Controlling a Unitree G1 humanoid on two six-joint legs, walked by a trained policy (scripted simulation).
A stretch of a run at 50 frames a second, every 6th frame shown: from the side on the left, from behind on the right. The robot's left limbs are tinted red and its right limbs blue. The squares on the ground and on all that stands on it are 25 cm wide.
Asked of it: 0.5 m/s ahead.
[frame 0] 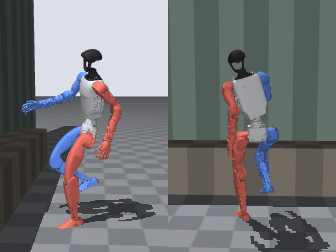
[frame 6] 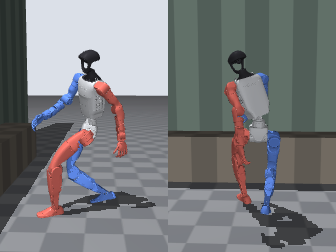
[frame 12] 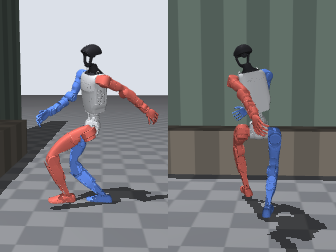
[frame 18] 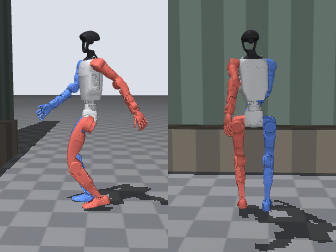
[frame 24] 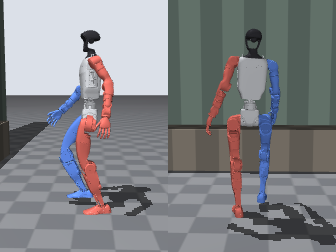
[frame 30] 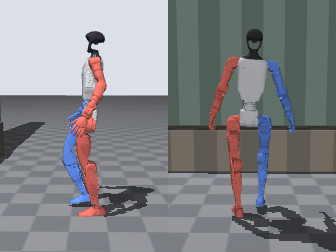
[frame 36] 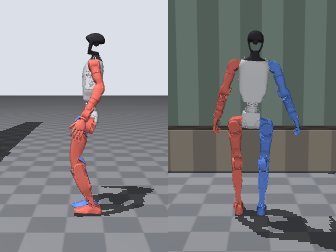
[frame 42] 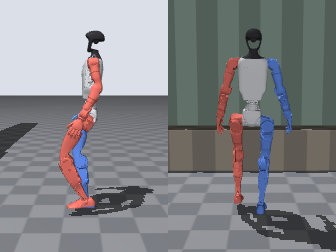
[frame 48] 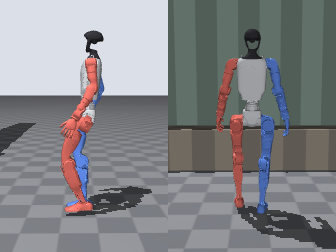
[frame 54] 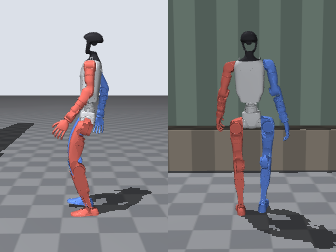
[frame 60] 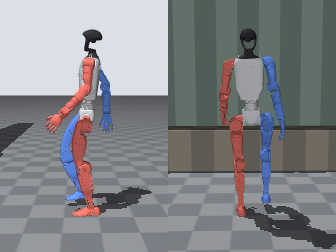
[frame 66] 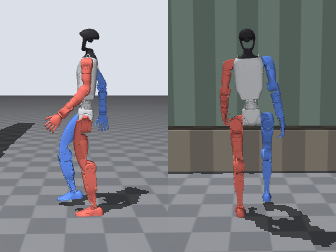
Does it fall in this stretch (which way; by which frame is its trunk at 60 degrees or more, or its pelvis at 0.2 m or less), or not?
no
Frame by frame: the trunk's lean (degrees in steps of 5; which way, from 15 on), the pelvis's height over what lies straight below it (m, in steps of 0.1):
0: 20 to its left, 0.8
6: 20 to its left, 0.7
12: 15 to its left, 0.7
18: 5, 0.8
24: 5, 0.8
30: 5, 0.8
36: 5, 0.8
42: 5, 0.8
48: 5, 0.8
54: 5, 0.8
60: 5, 0.8
66: 5, 0.8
